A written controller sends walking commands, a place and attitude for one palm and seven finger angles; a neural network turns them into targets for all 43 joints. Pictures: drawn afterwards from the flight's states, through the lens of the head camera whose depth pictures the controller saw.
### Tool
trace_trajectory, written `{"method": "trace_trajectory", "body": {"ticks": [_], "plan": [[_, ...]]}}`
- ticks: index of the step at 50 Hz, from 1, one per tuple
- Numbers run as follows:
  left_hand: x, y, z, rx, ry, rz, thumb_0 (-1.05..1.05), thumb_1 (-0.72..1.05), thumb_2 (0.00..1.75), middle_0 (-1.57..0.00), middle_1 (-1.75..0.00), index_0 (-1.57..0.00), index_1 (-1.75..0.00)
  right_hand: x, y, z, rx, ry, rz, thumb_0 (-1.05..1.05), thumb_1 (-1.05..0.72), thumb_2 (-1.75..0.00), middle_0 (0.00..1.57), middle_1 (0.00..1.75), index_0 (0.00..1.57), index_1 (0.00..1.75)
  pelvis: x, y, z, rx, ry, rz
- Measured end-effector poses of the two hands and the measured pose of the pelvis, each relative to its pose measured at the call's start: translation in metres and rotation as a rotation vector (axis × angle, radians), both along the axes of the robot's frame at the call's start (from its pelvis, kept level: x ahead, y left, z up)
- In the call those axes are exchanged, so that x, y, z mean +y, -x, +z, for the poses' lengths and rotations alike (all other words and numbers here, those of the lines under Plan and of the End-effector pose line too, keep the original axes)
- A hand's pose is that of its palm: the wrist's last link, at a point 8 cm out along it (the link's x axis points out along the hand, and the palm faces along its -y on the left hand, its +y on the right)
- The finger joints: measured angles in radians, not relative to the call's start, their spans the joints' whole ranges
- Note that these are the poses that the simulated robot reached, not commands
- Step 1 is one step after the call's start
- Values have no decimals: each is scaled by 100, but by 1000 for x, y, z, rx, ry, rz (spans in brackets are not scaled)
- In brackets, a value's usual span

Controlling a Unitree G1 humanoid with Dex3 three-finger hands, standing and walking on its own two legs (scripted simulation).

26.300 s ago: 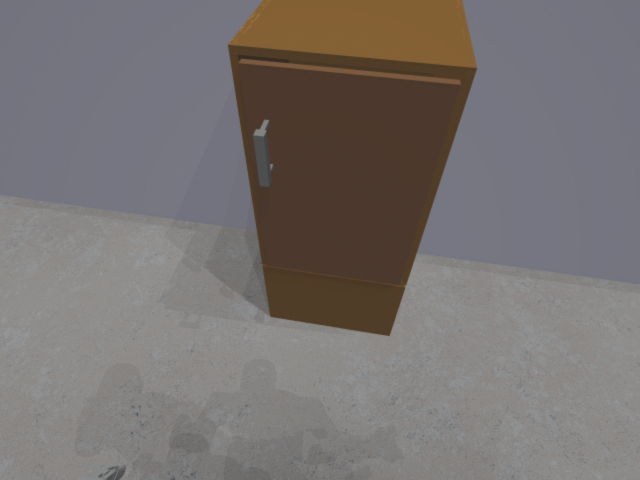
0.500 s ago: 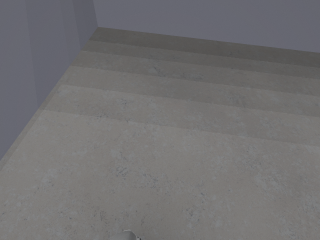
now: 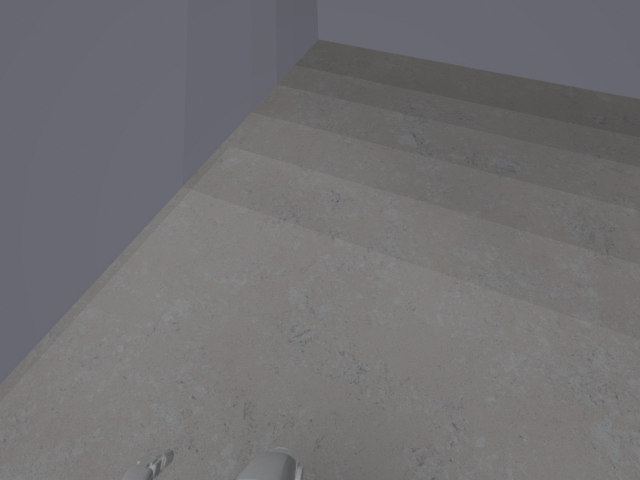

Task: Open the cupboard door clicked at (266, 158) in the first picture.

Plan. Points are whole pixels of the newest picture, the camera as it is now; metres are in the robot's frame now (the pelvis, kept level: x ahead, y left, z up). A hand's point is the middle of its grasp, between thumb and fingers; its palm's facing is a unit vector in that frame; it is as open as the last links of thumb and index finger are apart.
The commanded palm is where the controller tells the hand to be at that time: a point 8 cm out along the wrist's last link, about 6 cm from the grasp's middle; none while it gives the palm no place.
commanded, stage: turn to face it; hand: left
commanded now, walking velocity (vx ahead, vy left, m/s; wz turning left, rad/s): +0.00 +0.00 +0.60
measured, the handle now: out of the picture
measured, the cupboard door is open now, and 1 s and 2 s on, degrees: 48 48 48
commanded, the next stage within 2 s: none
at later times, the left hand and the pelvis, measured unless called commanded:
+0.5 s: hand out of the picture +0.03 +0.22 -0.16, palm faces +0.35 -0.89 -0.28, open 7.4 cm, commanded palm none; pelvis +0.03 -0.02 +0.00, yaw +19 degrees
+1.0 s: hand out of the picture -0.04 +0.14 -0.17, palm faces +0.65 -0.72 -0.23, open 7.3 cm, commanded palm none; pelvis +0.05 -0.05 +0.00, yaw +40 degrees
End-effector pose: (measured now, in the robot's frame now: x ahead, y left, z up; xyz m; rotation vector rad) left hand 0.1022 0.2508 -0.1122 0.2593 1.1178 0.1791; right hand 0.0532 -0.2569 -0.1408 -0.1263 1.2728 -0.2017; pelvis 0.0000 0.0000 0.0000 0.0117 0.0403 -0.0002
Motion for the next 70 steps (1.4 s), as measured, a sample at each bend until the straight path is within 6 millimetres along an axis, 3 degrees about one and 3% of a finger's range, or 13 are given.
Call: {"method": "trace_trajectory", "body": {"ticks": [4, 8, 14, 17, 20, 25, 32, 38, 43, 52, 55, 63, 70], "plan": [[-10, 28, 2, 57, 9, 67, 1, 91, 90, -20, -30, -20, -30, -15, -27, 10, -3, 11, 62, 0, -91, -90, 20, 30, 20, 30, -10, -8, 7, -13, -29, 60], [-17, 57, -4, 103, 37, 140, 1, 90, 90, -20, -30, -20, -30, -14, -62, 15, -10, 21, 158, 0, -91, -90, 20, 30, 20, 30, -14, -14, 9, -21, -48, 125], [-7, 107, -29, 181, 77, 267, 1, 90, 90, -21, -30, -20, -30, 14, -129, 15, -94, 46, 316, 1, -91, -90, 20, 30, 20, 30, -4, -21, -6, -24, -35, 213], [4, 121, -40, 218, 72, 318, 1, 90, 90, -21, -30, -20, -30, 29, -150, 15, -156, 54, 370, 0, -91, -90, 20, 30, 20, 30, -2, -21, -14, -31, -32, 247], [11, 118, -35, 201, 54, 363, 1, 91, 90, -20, -30, -20, -30, 36, -154, 19, -158, 54, 408, 0, -91, -90, 20, 30, 20, 30, -5, -22, -9, -33, -22, 281], [11, 96, -16, 98, 33, 396, 1, 91, 90, -20, -29, -20, -30, 37, -153, 15, -105, 24, 453, 0, -91, -90, 20, 30, 20, 30, -16, -25, -1, -28, -5, 338], [-15, 78, -2, -7, -27, 435, 1, 91, 90, -20, -29, -20, -30, 17, -166, -9, -48, -28, 487, 0, -91, -90, 21, 30, 20, 30, -47, -41, -9, -19, -8, 435], [-54, 97, 5, 33, 9, 520, 1, 91, 90, -20, -30, -20, -30, 12, -188, 0, -15, -27, 546, 1, -91, -90, 20, 30, 20, 30, -58, -49, 4, -24, -38, 522], [-78, 119, -2, 57, 65, 608, 1, 91, 90, -21, -30, -20, -30, 26, -206, 10, -7, -18, 631, 0, -91, -90, 20, 30, 20, 30, -61, -54, 9, -21, -46, 598], [-80, 196, -40, 127, 126, 795, 1, 91, 90, -21, -30, -20, -30, 93, -239, 14, -119, 8, 828, 0, -91, -90, 20, 30, 20, 30, -46, -42, -11, -23, -14, 729], [-74, 209, -38, 157, 121, 837, 1, 91, 90, -20, -30, -20, -30, 102, -237, 20, -134, 18, 864, 0, -91, -90, 20, 30, 20, 30, -45, -40, -7, -23, -6, 759], [-61, 199, -12, 75, 68, 886, 1, 91, 90, -20, -29, -20, -30, 97, -229, 22, -55, 23, 917, 0, -91, -90, 20, 30, 20, 30, -49, -48, 7, -12, 12, 834], [-71, 166, -1, 4, 4, 914, 1, 91, 90, -20, -29, -20, -30, 73, -244, 0, 27, 9, 941, 0, -91, -90, 21, 30, 20, 30, -69, -72, 0, 3, -1, 921]]}}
